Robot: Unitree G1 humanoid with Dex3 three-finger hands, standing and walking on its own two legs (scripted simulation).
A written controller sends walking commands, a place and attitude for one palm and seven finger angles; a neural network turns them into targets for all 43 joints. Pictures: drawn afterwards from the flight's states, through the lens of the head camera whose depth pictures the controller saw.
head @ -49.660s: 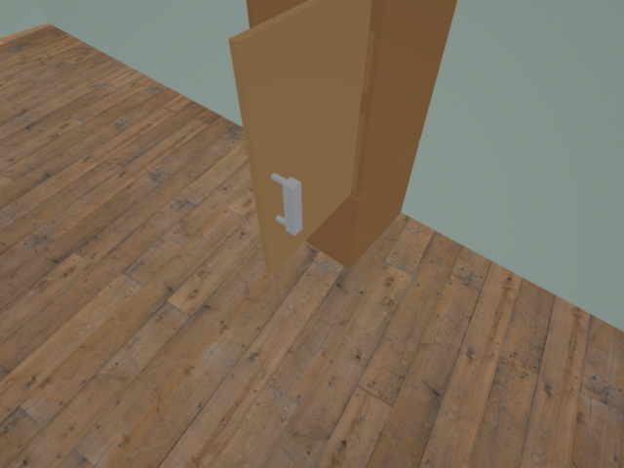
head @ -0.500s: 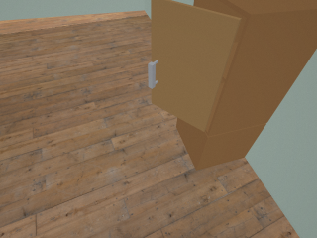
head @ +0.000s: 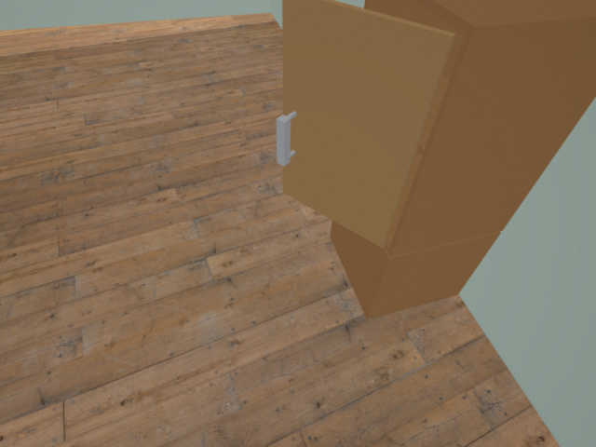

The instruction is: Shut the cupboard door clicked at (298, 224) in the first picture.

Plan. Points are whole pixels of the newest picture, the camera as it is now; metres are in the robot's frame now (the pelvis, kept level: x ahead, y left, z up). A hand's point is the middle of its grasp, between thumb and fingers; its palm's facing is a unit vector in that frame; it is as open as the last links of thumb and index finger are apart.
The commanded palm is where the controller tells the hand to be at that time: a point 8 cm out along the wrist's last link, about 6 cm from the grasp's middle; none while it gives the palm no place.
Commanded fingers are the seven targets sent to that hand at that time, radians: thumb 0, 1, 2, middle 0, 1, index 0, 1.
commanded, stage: walk to a spot facing it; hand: left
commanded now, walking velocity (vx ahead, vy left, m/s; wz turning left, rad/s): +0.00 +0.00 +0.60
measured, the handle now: (288, 138) +0.89 +0.07 -0.11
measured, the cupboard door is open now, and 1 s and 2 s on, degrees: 36 36 36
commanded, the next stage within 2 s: none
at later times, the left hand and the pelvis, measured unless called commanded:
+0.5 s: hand out of the picture +0.03 +0.23 -0.18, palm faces +0.21 -0.95 -0.25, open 7.4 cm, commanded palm none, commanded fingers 0.00 0.90 0.90 -0.20 -0.30 -0.20 -0.30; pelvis -0.01 +0.01 -0.01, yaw +13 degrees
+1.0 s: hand out of the picture -0.07 +0.17 -0.18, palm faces +0.54 -0.80 -0.25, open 7.4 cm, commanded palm none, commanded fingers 0.00 0.90 0.90 -0.20 -0.30 -0.20 -0.30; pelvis -0.01 -0.03 -0.01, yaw +34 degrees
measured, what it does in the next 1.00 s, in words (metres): steps on the spot, turning left: right foot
